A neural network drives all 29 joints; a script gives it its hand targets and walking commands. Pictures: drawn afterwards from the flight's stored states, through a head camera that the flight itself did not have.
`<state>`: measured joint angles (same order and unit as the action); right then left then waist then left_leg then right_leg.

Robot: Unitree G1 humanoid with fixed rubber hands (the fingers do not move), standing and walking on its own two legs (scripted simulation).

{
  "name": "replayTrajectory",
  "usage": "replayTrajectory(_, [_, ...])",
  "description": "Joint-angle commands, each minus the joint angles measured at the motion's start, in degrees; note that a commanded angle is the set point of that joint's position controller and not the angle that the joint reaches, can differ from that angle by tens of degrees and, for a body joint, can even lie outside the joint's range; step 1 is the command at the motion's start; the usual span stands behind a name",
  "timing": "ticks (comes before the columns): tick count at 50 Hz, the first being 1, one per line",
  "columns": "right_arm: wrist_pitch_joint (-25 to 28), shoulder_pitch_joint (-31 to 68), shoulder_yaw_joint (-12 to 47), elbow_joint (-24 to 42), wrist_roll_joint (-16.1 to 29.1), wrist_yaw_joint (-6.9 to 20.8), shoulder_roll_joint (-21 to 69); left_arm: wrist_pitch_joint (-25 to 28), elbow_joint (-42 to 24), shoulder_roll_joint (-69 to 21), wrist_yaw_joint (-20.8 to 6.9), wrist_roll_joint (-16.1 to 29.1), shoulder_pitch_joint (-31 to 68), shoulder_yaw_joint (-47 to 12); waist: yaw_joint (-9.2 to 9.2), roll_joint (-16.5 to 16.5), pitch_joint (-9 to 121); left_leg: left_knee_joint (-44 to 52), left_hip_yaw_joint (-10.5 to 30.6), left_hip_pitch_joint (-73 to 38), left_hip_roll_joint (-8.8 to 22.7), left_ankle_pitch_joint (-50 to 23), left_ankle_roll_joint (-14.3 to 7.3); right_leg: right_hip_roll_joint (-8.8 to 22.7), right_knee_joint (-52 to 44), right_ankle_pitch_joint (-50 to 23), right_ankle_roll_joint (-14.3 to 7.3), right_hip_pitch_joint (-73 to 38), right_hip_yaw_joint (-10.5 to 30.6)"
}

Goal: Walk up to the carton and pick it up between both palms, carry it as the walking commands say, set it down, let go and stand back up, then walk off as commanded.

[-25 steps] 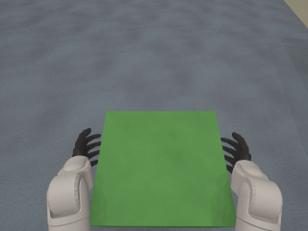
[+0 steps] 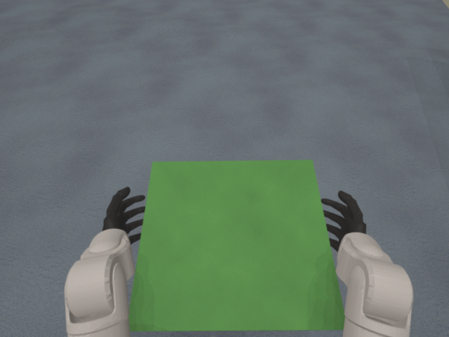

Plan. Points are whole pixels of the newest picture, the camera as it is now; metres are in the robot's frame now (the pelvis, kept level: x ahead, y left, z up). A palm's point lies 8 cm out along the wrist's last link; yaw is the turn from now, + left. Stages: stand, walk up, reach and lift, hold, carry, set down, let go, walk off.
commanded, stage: carry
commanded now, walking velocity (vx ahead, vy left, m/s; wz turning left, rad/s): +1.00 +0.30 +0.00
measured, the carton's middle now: (233, 248) +0.27 +0.00 +0.02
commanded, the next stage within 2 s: none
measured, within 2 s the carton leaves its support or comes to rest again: neither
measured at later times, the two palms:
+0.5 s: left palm (85, 159) +0.42 +0.30 +0.09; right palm (260, 164) +0.42 -0.06 +0.08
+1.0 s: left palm (103, 68) +0.82 +0.40 +0.08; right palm (217, 80) +0.78 +0.04 +0.07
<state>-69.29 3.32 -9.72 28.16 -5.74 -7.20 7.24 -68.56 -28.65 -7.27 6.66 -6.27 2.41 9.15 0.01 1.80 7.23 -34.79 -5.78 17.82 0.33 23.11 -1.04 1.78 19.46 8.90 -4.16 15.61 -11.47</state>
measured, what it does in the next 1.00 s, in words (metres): walks ahead: left foot, then right foot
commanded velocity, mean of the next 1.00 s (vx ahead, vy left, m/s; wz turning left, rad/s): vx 1.00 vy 0.30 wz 0.00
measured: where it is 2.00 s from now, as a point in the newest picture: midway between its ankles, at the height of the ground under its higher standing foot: (159, 149)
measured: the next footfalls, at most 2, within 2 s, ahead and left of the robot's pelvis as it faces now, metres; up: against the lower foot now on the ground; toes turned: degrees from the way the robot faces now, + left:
left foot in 0.20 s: +0.06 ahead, +0.20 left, +0.00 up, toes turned +8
right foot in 0.40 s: +0.13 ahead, -0.02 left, +0.00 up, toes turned -11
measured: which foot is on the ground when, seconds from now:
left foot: up 0.00-0.18, down 0.20-0.44, up 0.46-0.64, down 0.66-1.00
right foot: down 0.00-0.24, up 0.26-0.38, down 0.40-0.68, up 0.70-0.98, down 1.00-1.00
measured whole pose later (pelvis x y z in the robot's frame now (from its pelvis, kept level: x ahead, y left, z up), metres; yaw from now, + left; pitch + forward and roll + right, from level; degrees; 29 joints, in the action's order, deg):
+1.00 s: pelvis +0.56 +0.25 -0.03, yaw -3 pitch +1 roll +0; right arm -69.2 2.4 -8.6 34.2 -5.5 -7.6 7.3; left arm -67.6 -33.2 -7.3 5.2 -7.4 1.9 8.3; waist -3.6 -1.9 1.7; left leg -22.5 -10.6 -5.9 -1.2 27.6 -2.6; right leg 2.5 33.3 11.5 -2.1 26.7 -12.3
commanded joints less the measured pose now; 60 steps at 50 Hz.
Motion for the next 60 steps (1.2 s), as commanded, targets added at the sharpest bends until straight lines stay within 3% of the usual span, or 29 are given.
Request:
replayTrajectory(1, [-0.5,24.3,44.6,2.4,22.2,13.2,48.7,-1.4,-3.3,-47.4,-13.6,22.5,23.4,-43.7,0.07,2.2,5.2,2.4,2.4,4.8,1.9,-1.8,0.0,18.7,-14.9,24.1,0.1,-9.7,21.1])
replayTrajectory(5, [-0.3,24.5,45.9,5.0,22.1,12.1,48.5,-1.2,-5.1,-45.9,-13.9,22.5,23.0,-43.5,0.08,7.0,4.7,9.0,0.2,0.8,1.9,-3.7,-0.4,17.4,-13.2,22.7,0.6,-9.6,17.8])
replayTrajectory(8, [-0.5,24.2,46.6,5.6,22.4,11.6,48.2,-1.4,-5.5,-45.0,-13.8,21.8,22.2,-43.6,-0.38,5.6,5.7,17.2,-3.0,-6.4,2.0,-8.4,-0.5,14.8,-8.2,20.2,1.6,-8.1,13.2])
replayTrajectory(11, [-0.8,24.6,47.2,5.7,22.8,11.6,48.0,-1.8,-5.2,-44.3,-13.6,20.9,22.4,-42.9,-0.84,0.5,5.9,19.1,1.2,-15.2,6.6,-8.9,-0.9,10.8,2.0,14.3,3.8,-1.2,7.4])
replayTrajectory(14, [-0.8,24.2,46.9,5.8,22.3,11.8,48.7,-2.2,-7.2,-45.5,-14.6,21.8,25.8,-44.3,-2.05,-10.4,1.6,23.5,14.1,-19.0,14.3,3.1,-6.3,4.8,15.8,12.2,6.1,10.0,-0.5])
replayTrajectory(17, [-0.9,24.6,47.4,8.5,22.5,11.3,49.7,-2.5,-8.0,-45.9,-14.7,22.9,26.2,-45.3,-2.36,-11.3,-0.5,22.3,15.4,-24.4,15.5,-10.5,-9.0,3.7,18.0,17.3,4.0,17.3,1.4])
replayTrajectory(19, [-1.3,24.4,47.5,8.9,22.7,11.4,49.8,-2.6,-7.3,-46.2,-14.4,22.8,23.1,-45.1,-0.74,-9.8,3.5,15.7,7.0,-21.7,12.3,-32.8,-7.0,1.9,10.7,13.9,2.1,6.2,0.7])
replayTrajectory(21, [-1.9,24.2,47.2,8.8,23.0,11.7,47.7,-2.6,-6.2,-45.2,-13.3,21.4,19.8,-43.7,3.0,-2.8,11.3,-7.0,-4.4,-1.0,6.3,-40.2,-1.4,7.3,0.1,8.5,0.9,-26.8,9.8])
replayTrajectory(22, [-2.1,26.1,48.8,11.0,24.0,12.4,47.0,-2.1,-5.2,-44.6,-12.7,20.3,18.5,-42.2,3.27,12.3,11.1,-21.3,-3.5,15.9,0.7,-28.2,1.7,20.4,-5.5,11.1,-4.1,-34.3,35.8])
replayTrajectory(23, [-2.2,24.2,49.3,10.2,23.9,12.5,48.4,-2.2,-6.3,-45.7,-12.6,21.1,20.8,-42.8,1.09,15.7,7.2,-30.8,3.5,29.8,-1.4,-2.4,2.6,27.9,-8.0,0.1,-7.6,-36.6,45.1])
replayTrajectory(25, [-1.7,24.1,47.9,7.9,23.7,12.6,48.8,-2.2,-8.5,-46.6,-13.0,22.3,24.0,-44.2,0.79,4.2,5.6,-35.6,10.0,35.3,6.5,-4.9,2.6,27.0,-3.5,-7.8,-5.1,-39.4,33.9])
replayTrajectory(27, [-0.9,23.4,46.2,5.5,22.3,12.6,48.5,-2.2,-6.4,-47.3,-13.6,23.4,24.8,-45.4,0.34,3.5,1.0,-22.4,7.9,31.4,9.3,-5.1,3.2,23.4,-5.4,-5.4,0.0,-33.2,21.9])
replayTrajectory(29, [-0.6,21.8,45.2,4.5,20.8,12.5,48.7,-2.1,-6.0,-45.8,-14.1,23.9,23.8,-45.8,-0.71,8.4,-3.1,-6.5,-1.0,11.4,6.0,0.3,2.4,18.8,-8.1,-5.3,3.6,-16.1,9.3])
replayTrajectory(31, [-0.2,20.7,45.3,4.5,20.9,12.2,49.2,-1.7,-7.3,-44.0,-14.2,23.9,23.8,-45.7,-1.79,12.3,-0.8,-1.8,-11.4,-5.4,-1.6,-4.2,2.0,16.6,-0.4,-28.0,4.2,-9.5,2.3])
replayTrajectory(33, [-0.3,19.9,45.4,4.1,21.9,11.8,49.3,-1.9,-8.4,-42.2,-14.1,22.6,24.1,-44.5,-4.36,-0.5,6.6,5.9,-15.6,-24.8,-5.4,-11.2,1.1,9.9,23.5,-28.6,5.0,-1.1,-4.6])
replayTrajectory(34, [-0.5,21.8,45.6,4.7,22.2,11.6,49.0,-2.1,-8.4,-41.1,-14.2,21.8,25.8,-43.4,-4.54,-8.3,8.6,11.5,-0.9,-26.9,4.1,0.8,-1.1,5.8,37.8,-14.6,4.9,7.1,-4.6])
replayTrajectory(35, [-0.4,23.5,45.5,4.7,21.5,11.2,49.1,-2.5,-8.7,-43.4,-14.8,22.2,26.8,-44.2,-4.06,-24.9,7.2,24.0,31.1,-28.8,14.5,3.3,-9.2,-3.3,51.9,20.2,5.9,23.3,1.6])
replayTrajectory(36, [-0.5,27.5,47.1,8.2,22.6,11.4,50.1,-2.3,-6.5,-44.4,-15.2,22.4,25.9,-43.7,-2.86,-17.5,6.6,22.5,35.7,-28.7,20.4,-4.9,-12.2,-0.5,61.6,23.4,3.8,28.1,11.9])
replayTrajectory(38, [-0.1,29.9,49.1,10.5,23.3,12.1,52.2,-1.4,-5.4,-49.0,-15.4,22.8,25.5,-44.8,-1.66,-2.0,6.8,17.4,25.3,-24.6,19.5,-13.1,-9.4,6.2,57.4,16.5,2.6,25.6,13.5])
replayTrajectory(39, [0.1,28.6,49.0,9.6,23.9,12.6,53.1,-1.1,-5.3,-49.6,-15.2,22.3,24.8,-44.5,-1.51,-0.8,6.1,18.4,21.6,-23.8,18.4,-14.1,-8.1,7.8,52.1,14.0,3.3,25.2,12.6])
replayTrajectory(44, [0.2,24.2,48.3,6.4,24.6,13.8,51.8,-0.2,-3.7,-48.7,-13.6,19.0,20.4,-43.2,-2.26,-8.7,1.0,22.4,7.4,-24.6,12.5,-23.5,-7.7,5.4,26.3,11.0,3.8,20.7,5.2])
replayTrajectory(48, [-0.3,24.4,47.7,9.6,24.9,14.5,48.9,-0.1,-6.7,-47.4,-12.4,18.5,20.3,-44.0,-1.12,-13.2,4.2,15.0,-3.2,-20.7,9.0,-62.1,-5.8,-2.4,14.1,1.4,2.2,-0.2,-3.6])
replayTrajectory(50, [-1.1,24.7,47.6,10.6,24.3,14.3,46.8,-0.8,-6.1,-46.5,-12.2,18.4,18.7,-42.9,1.71,-10.5,10.6,-2.2,-5.3,-14.7,7.0,-65.8,-3.3,-2.5,10.3,0.9,2.3,-18.7,-3.5])
replayTrajectory(51, [-1.6,26.6,48.4,12.1,24.4,14.6,45.5,-1.1,-6.0,-46.4,-12.0,17.9,18.0,-42.5,4.19,-3.4,10.0,-18.2,-4.9,-3.1,4.7,-59.5,-1.7,3.8,7.0,10.2,0.8,-26.4,7.8])
replayTrajectory(52, [-2.0,27.0,49.2,12.6,24.1,14.4,45.5,-1.3,-6.5,-46.1,-12.3,18.9,20.0,-42.9,3.27,11.8,6.9,-33.9,0.0,13.8,-4.0,-29.2,0.8,18.0,-2.6,19.6,-6.6,-29.2,39.5])
replayTrajectory(53, [-2.4,23.8,48.2,9.4,21.8,14.0,45.9,-2.0,-4.2,-47.0,-13.0,20.2,20.8,-42.6,0.65,12.0,7.4,-45.3,9.1,19.3,-5.3,-4.8,0.2,24.3,-9.4,8.9,-8.8,-27.9,51.8])
replayTrajectory(54, [-2.1,24.7,47.8,8.3,21.5,13.9,47.4,-1.9,-5.2,-47.4,-13.5,21.2,22.5,-42.7,0.59,6.9,8.0,-49.4,13.6,21.4,-1.5,-5.7,-0.6,24.3,-6.8,-2.6,-8.4,-28.9,45.4])
replayTrajectory(56, [-0.9,23.1,45.5,4.9,20.0,13.6,49.4,-1.5,-4.7,-49.9,-15.0,24.0,24.8,-45.4,0.41,1.8,7.2,-44.4,12.0,23.3,4.2,-12.7,0.7,21.0,-6.1,-2.7,-4.1,-27.3,32.5])
replayTrajectory(60, [1.2,22.2,44.1,1.1,17.6,12.5,50.5,-0.4,-3.8,-49.7,-16.4,27.0,27.0,-47.2,0.22,4.7,-1.7,-23.6,4.7,21.6,6.4,-14.0,3.0,16.5,-11.0,-4.6,2.2,-21.5,16.1])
